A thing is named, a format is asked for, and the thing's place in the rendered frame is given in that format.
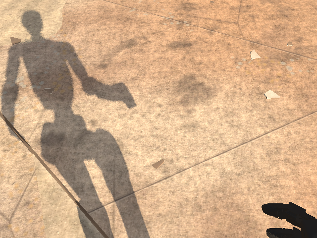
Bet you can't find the robot right hand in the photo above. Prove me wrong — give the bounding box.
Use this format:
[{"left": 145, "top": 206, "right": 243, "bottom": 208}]
[{"left": 262, "top": 202, "right": 317, "bottom": 238}]

